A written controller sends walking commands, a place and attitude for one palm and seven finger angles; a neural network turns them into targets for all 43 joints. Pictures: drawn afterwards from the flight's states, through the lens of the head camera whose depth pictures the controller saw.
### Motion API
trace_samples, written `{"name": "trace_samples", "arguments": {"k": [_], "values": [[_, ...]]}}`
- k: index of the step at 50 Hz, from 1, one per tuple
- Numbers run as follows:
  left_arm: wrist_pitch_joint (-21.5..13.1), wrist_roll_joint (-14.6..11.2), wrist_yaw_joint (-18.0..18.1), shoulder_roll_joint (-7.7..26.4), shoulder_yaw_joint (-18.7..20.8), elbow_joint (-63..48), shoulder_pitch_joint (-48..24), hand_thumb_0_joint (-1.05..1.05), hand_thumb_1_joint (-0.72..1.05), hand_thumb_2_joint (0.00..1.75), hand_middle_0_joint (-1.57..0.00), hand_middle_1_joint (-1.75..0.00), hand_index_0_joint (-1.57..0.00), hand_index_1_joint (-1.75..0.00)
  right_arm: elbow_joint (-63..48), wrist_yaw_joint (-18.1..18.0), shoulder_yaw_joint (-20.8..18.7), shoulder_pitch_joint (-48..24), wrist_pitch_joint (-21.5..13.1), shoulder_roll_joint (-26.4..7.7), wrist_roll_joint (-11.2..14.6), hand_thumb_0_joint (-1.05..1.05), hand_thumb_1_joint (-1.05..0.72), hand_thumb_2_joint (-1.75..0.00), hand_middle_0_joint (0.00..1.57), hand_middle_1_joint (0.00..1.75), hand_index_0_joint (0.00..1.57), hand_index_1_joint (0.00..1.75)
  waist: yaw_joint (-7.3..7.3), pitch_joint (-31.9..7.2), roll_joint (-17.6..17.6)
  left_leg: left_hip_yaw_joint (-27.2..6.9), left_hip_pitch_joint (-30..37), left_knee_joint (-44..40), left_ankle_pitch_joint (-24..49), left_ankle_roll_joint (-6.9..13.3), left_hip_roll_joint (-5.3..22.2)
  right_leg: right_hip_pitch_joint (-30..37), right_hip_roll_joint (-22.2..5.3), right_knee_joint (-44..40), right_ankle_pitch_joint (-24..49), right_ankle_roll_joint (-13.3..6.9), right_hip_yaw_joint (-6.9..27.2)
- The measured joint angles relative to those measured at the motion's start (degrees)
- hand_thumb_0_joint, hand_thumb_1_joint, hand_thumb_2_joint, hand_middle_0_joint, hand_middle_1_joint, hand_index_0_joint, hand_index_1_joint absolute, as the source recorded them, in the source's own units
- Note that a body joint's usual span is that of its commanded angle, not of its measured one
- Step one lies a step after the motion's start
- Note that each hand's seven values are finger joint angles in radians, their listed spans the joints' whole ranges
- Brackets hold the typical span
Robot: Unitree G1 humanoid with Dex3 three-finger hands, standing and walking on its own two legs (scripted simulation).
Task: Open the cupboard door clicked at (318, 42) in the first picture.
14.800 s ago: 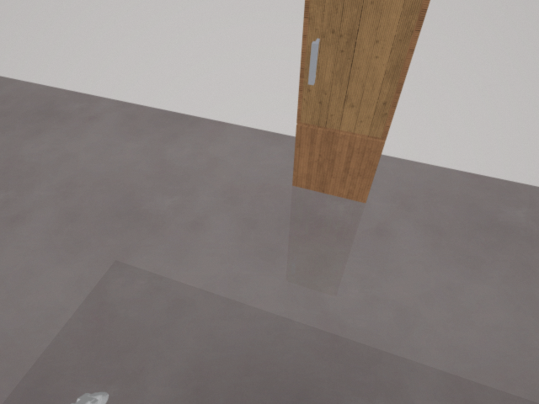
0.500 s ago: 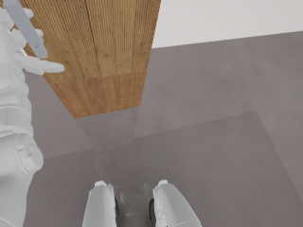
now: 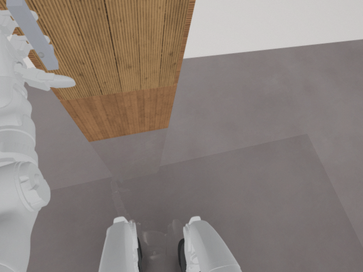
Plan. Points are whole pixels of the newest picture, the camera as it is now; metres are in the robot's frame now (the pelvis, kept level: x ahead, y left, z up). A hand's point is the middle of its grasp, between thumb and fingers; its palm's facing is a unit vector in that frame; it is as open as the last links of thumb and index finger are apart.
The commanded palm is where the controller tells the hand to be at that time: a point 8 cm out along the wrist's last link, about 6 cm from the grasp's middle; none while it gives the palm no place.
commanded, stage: close the thumb around the handle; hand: left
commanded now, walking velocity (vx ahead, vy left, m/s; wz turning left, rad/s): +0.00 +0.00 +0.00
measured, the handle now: (36, 30) +0.59 +0.24 +0.07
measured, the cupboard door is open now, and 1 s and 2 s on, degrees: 0 4 47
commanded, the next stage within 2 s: pull the door open along its arc in 0.64 s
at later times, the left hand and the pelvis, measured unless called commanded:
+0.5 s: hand (45, 55) +0.53 +0.22 +0.06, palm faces +0.17 -0.99 -0.02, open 6.5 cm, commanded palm +0.51 +0.24 +0.06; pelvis +0.00 +0.00 +0.01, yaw +0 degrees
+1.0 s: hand (55, 65) +0.51 +0.20 +0.06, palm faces +0.16 -0.99 -0.03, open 6.2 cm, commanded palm +0.46 +0.23 +0.06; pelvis +0.01 -0.01 +0.01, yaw +0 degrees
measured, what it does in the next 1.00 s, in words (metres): stands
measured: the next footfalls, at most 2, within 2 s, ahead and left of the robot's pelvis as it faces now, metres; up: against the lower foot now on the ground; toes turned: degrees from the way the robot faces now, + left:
none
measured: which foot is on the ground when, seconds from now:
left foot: down 0.00-1.00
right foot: down 0.00-1.00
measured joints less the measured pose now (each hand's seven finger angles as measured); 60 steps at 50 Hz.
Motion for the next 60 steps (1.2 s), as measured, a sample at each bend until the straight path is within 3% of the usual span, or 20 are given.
{"name": "trace_samples", "arguments": {"k": [9, 25, 37, 45, 52, 58, 60], "values": [[0.23, 0.01, 0.95, -1.22, -0.35, -0.29, 0.69, -0.01, -0.24, 0.41, -0.32, -1.23, -0.32, -1.23, 0.14, 0.20, 0.13, 0.24, 0.23, 0.27, -0.03, 0.00, -0.90, -0.90, 0.20, 0.30, 0.20, 0.30, 0.36, 0.12, 0.16, 0.25, 0.69, -0.62, 0.18, 0.20, -0.19, 0.67, -0.17, -0.63, 0.23, 0.24, 0.24], [-0.72, 0.33, 2.45, -2.46, -0.73, 0.27, 1.23, 0.01, 0.58, 0.76, -0.37, -1.31, -0.38, -1.32, 0.22, 0.45, 0.03, 0.89, 0.46, 0.42, -0.24, 0.00, -0.90, -0.90, 0.20, 0.30, 0.20, 0.30, 0.30, -0.21, 0.45, 0.60, 1.82, -1.34, 0.38, 0.22, -0.26, 1.55, -0.22, -1.10, 0.42, 0.28, 0.61], [-1.68, 0.88, 2.79, -2.89, -0.54, 0.56, 1.28, 0.02, 0.67, 0.82, -0.32, -1.32, -0.32, -1.33, 0.15, 0.31, -0.13, 0.55, 0.63, 0.09, -0.19, 0.00, -0.90, -0.90, 0.20, 0.30, 0.20, 0.30, 0.23, -0.08, 0.51, 0.58, 1.83, -1.15, 0.40, -0.06, -0.15, 1.33, -0.11, -0.55, 0.27, -0.02, 0.63], [-1.45, -0.45, 3.44, -4.37, -1.44, -2.09, 3.43, 0.02, 0.70, 0.82, -0.31, -1.32, -0.30, -1.32, 0.13, 0.58, -0.65, 0.66, 0.82, 0.31, -0.01, 0.00, -0.90, -0.90, 0.20, 0.30, 0.20, 0.30, 0.88, -0.25, 0.40, 0.79, 2.49, -1.71, 0.48, -0.35, -0.14, 1.70, -0.10, -0.71, 0.20, -0.27, 0.85], [-2.06, -3.12, 3.67, -9.46, -3.61, -9.84, 12.17, 0.02, 0.70, 0.80, -0.30, -1.32, -0.29, -1.32, -0.48, 1.19, -1.55, 0.90, 1.57, 0.79, 0.88, 0.00, -0.91, -0.90, 0.20, 0.30, 0.20, 0.30, 2.65, -0.95, 0.15, 1.83, 6.40, -4.19, 0.49, -0.44, -0.28, 4.97, -0.25, -2.60, 0.22, -0.26, 1.84], [-2.63, -4.88, 5.18, -15.90, -8.17, -19.27, 22.79, 0.02, 0.70, 0.77, -0.30, -1.32, -0.29, -1.32, -1.57, 1.67, -2.45, 0.02, 1.59, 1.22, 1.63, 0.00, -0.91, -0.90, 0.20, 0.30, 0.20, 0.30, 4.53, -1.96, -0.23, 2.59, 11.05, -7.04, 0.59, -0.54, -0.75, 9.23, -0.67, -4.93, 0.19, -0.22, 2.53], [-2.54, -5.04, 8.97, -19.43, -9.69, -22.47, 25.66, 0.02, 0.69, 0.77, -0.30, -1.31, -0.30, -1.31, -1.97, 1.60, -2.83, -0.64, 1.25, 1.37, 1.32, 0.00, -0.91, -0.90, 0.20, 0.30, 0.20, 0.30, 5.36, -2.19, -0.33, 2.75, 12.46, -7.81, 0.60, -0.60, -0.89, 10.56, -0.79, -5.61, 0.16, -0.17, 2.68]]}}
